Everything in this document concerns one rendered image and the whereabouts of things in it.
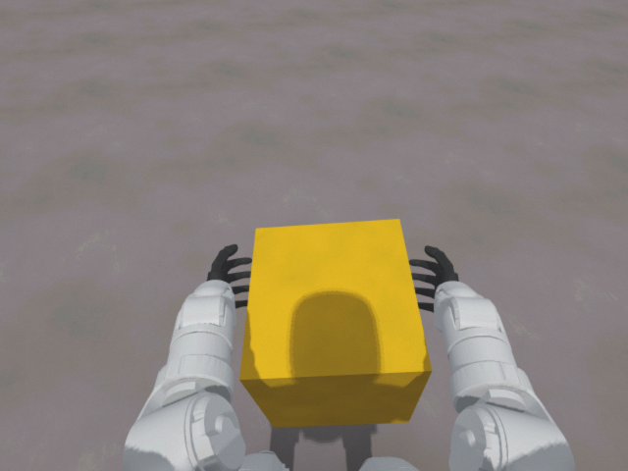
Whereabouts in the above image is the robot right hand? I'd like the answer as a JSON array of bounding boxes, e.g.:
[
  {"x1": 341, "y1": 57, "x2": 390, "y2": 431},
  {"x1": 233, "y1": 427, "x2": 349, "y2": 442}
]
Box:
[{"x1": 409, "y1": 245, "x2": 459, "y2": 312}]

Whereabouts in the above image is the right robot upper arm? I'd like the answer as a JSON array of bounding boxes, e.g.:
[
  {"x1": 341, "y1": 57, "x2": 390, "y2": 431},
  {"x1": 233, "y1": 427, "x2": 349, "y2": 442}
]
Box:
[{"x1": 448, "y1": 403, "x2": 575, "y2": 471}]

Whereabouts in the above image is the robot right forearm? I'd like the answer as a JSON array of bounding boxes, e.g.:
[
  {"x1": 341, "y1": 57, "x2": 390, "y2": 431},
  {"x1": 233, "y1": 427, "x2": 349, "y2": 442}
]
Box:
[{"x1": 434, "y1": 281, "x2": 576, "y2": 471}]

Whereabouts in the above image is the robot left forearm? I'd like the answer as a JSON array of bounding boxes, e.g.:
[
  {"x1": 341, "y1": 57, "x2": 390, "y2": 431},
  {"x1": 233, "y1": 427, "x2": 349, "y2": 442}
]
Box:
[{"x1": 123, "y1": 280, "x2": 236, "y2": 470}]

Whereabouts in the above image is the robot left hand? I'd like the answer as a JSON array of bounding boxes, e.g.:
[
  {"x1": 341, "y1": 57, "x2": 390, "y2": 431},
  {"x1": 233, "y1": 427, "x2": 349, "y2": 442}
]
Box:
[{"x1": 206, "y1": 244, "x2": 252, "y2": 308}]

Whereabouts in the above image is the carton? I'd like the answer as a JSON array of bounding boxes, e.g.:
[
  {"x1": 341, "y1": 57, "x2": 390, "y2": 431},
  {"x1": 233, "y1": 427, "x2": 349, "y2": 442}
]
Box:
[{"x1": 239, "y1": 219, "x2": 432, "y2": 428}]

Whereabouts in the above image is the left robot upper arm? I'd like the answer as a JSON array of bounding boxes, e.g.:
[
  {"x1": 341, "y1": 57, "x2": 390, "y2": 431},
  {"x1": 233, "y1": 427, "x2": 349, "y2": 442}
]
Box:
[{"x1": 124, "y1": 392, "x2": 246, "y2": 471}]

